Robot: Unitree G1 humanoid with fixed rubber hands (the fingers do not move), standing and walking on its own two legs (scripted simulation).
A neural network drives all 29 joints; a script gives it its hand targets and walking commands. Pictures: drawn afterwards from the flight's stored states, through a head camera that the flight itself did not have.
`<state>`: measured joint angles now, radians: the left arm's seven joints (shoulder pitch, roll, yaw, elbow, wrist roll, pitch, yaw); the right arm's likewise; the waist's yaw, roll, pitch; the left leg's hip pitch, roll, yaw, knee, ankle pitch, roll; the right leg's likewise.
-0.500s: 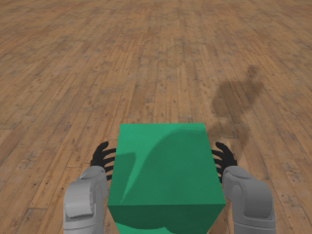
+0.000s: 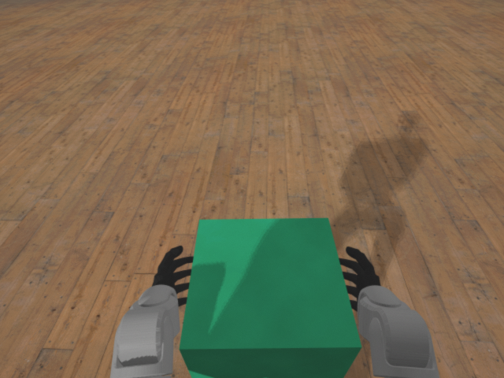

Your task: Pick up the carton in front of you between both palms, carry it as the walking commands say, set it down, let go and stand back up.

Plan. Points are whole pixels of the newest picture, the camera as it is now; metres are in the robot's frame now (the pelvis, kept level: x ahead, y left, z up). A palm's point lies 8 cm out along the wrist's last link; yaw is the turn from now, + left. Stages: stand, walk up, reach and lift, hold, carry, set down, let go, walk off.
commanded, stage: carry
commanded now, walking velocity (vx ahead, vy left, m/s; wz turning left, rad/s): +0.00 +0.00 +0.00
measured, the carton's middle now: (264, 313) +0.27 +0.00 -0.01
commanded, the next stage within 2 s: hold in 1.00 s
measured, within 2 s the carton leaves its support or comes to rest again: neither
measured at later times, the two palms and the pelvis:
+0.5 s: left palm (164, 313) +0.24 +0.15 +0.04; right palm (367, 314) +0.24 -0.15 +0.04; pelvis -0.05 +0.00 +0.00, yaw +0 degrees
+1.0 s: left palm (163, 323) +0.23 +0.15 +0.04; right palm (371, 324) +0.22 -0.15 +0.04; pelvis -0.06 +0.00 +0.00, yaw -1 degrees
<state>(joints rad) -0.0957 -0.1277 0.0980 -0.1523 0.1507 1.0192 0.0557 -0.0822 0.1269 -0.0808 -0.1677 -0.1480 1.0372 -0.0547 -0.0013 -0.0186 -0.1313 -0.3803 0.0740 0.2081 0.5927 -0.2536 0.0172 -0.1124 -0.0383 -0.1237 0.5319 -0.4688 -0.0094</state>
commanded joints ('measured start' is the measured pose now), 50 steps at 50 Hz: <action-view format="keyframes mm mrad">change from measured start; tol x2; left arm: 1 -412 -838 -645 -40 -300 -56 -239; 5 -417 -800 -587 27 -246 -126 -230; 12 -479 -770 -442 212 -143 -266 -224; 15 -529 -799 -399 290 -112 -335 -233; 18 -569 -854 -403 330 -107 -377 -245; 21 -575 -900 -427 332 -120 -383 -257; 25 -535 -920 -490 271 -160 -342 -258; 29 -504 -889 -478 260 -153 -310 -254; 36 -531 -895 -495 235 -165 -315 -253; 50 -518 -889 -488 245 -159 -312 -254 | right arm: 1 -447 832 643 -49 296 -77 227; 5 -459 792 591 16 247 -150 222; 12 -512 758 440 200 137 -291 216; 15 -558 786 389 282 105 -359 223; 18 -599 841 388 321 99 -402 236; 21 -607 887 412 320 111 -410 248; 25 -572 906 473 257 153 -369 251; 29 -539 876 459 248 148 -337 250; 36 -565 879 474 226 160 -341 251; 50 -554 874 468 233 155 -337 251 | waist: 1 2 -16 -191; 13 3 12 -130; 26 3 22 -194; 50 4 19 -177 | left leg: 1 206 88 -94 -8 415 19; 5 208 98 -107 -33 399 20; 13 204 100 -120 -89 253 17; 16 212 100 -123 -103 227 17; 27 229 109 -127 -105 285 21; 36 213 108 -128 -114 253 17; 50 211 108 -126 -113 263 15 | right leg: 1 -43 -130 62 -40 700 -1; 8 -97 -112 75 -84 443 -12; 16 -144 -106 96 -125 295 -30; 27 -133 -99 96 -94 307 -32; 35 -159 -99 102 -104 275 -35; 50 -162 -100 106 -98 290 -36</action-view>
